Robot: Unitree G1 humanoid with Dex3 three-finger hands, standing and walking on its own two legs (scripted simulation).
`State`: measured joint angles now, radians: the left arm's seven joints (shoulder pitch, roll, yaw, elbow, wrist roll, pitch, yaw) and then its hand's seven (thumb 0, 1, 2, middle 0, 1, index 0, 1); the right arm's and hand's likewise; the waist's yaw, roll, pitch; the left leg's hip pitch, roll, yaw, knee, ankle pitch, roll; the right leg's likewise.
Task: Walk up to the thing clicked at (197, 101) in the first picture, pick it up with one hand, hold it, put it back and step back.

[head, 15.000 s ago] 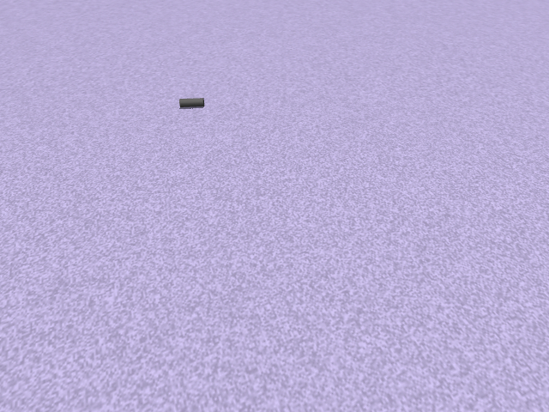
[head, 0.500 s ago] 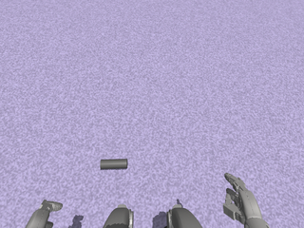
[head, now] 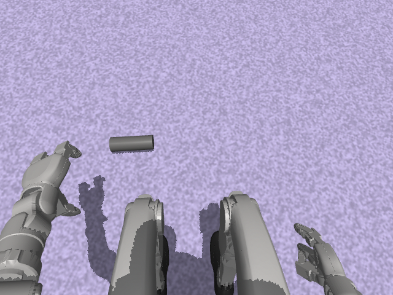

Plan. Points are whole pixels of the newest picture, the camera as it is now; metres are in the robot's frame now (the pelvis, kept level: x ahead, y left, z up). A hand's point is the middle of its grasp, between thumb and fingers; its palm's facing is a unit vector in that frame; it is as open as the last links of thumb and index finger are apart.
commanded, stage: rise first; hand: left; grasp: from above
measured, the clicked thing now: (132, 143) +0.54 +0.21 -0.45
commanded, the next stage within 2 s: none
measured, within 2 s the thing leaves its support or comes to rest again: neither
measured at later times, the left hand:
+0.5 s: hand (87, 158) +0.43 +0.29 -0.25, palm faces -0.50 -0.04 -0.87, open 14.1 cm
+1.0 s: hand (98, 149) +0.47 +0.28 -0.30, palm faces -0.47 -0.01 -0.88, open 14.0 cm
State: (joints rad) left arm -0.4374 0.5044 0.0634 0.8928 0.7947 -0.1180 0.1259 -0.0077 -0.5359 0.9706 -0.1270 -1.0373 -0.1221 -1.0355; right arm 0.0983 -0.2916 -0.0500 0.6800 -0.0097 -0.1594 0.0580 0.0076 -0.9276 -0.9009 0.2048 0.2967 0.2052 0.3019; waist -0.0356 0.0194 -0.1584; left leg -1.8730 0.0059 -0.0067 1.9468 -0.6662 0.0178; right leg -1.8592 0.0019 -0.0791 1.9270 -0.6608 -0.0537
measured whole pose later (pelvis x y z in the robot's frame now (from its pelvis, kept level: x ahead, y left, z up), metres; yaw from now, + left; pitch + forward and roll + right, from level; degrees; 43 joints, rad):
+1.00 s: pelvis +0.00 +0.01 -0.12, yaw -6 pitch +37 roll -7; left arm -0.95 0.77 0.12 1.44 1.28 -0.24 0.41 0.00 -0.50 0.97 -0.12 -0.97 -0.12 -0.96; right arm 0.14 -0.27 0.04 0.73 -0.15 -0.06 0.13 0.00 -0.92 -0.90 0.20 0.30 0.20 0.30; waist -0.22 -0.02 -0.04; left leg -2.28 0.03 -0.06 2.35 -0.72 0.05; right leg -2.23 0.00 -0.15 2.27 -0.68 -0.05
